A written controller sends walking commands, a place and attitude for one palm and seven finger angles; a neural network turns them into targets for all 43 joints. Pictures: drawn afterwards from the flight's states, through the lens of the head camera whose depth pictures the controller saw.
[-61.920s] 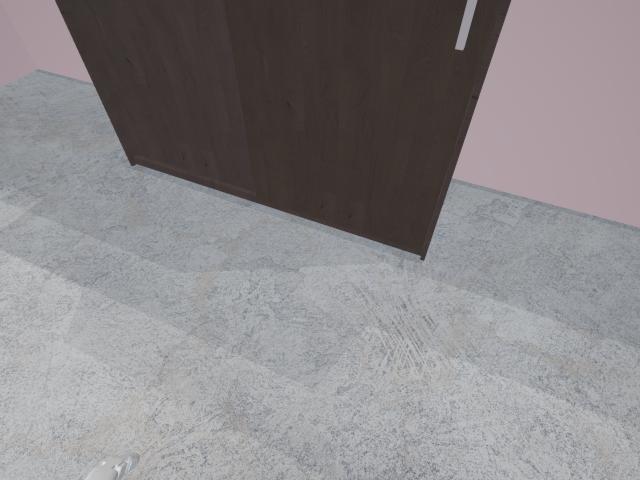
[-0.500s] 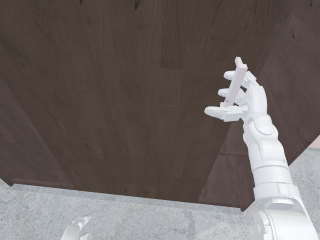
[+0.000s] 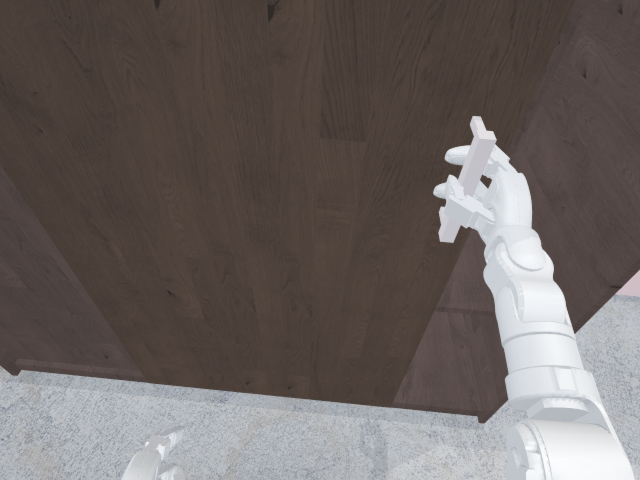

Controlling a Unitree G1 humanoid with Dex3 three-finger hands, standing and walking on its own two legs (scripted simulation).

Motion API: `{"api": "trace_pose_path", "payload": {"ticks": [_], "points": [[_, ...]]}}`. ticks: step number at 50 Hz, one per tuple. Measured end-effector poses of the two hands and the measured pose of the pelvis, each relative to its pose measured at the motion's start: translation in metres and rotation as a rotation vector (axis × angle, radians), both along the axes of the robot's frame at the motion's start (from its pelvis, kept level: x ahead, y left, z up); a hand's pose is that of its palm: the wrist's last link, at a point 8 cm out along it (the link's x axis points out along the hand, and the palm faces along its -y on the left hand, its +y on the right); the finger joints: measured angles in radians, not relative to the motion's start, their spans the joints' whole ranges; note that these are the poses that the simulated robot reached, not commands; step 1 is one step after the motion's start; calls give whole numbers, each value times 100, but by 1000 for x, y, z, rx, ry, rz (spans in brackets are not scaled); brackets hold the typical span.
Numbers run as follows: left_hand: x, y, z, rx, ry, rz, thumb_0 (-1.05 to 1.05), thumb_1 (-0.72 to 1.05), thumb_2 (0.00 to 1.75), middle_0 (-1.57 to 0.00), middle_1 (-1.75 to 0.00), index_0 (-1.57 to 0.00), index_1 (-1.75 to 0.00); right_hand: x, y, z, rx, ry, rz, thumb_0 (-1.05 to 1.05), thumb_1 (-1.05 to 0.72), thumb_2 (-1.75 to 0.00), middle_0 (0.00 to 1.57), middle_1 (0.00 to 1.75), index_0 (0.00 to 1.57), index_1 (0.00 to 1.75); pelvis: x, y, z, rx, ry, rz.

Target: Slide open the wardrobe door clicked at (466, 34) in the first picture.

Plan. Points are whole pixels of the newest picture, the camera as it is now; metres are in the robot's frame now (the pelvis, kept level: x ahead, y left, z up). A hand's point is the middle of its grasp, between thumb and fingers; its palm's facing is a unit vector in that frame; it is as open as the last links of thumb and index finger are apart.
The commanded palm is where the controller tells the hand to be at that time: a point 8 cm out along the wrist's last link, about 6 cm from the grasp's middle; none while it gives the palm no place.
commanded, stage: grip the handle and tug to test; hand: right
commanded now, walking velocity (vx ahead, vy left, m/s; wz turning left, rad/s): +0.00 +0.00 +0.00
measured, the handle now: (461, 183) +0.47 -0.16 +0.16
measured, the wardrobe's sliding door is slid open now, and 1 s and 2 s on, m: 0.28 0.28 0.30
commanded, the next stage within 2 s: tug the door sideways, standing still in 0.66 s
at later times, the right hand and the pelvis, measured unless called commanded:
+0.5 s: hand (452, 202) +0.41 -0.13 +0.17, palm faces +0.04 +1.00 +0.01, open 5.7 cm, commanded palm +0.36 -0.18 +0.16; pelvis +0.02 +0.00 +0.00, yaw +2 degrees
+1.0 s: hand (451, 202) +0.41 -0.13 +0.17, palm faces +0.07 +1.00 -0.01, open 5.8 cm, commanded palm +0.39 -0.16 +0.16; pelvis +0.07 +0.00 +0.00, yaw +0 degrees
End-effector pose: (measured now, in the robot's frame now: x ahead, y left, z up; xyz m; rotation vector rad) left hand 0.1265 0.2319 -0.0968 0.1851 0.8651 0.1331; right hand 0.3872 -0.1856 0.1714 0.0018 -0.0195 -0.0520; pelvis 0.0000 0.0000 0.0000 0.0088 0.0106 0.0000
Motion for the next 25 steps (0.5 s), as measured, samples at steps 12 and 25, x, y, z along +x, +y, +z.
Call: {"api": "trace_pose_path", "payload": {"ticks": [12, 25], "points": [[7, 4, 5, -8, -31, 22, 1, 91, 90, -20, -30, -20, -30, -1, 0, -1, 7, -7, 7, 1, -77, -79, 37, 140, 37, 136, 7, 1, 1, -1, -8, 20], [21, 8, 10, -13, -46, 39, 1, 91, 90, -20, -30, -20, -30, -3, 2, -1, 7, -16, 9, 1, -78, -79, 32, 140, 31, 136, 19, 1, 2, -1, -3, 38]]}}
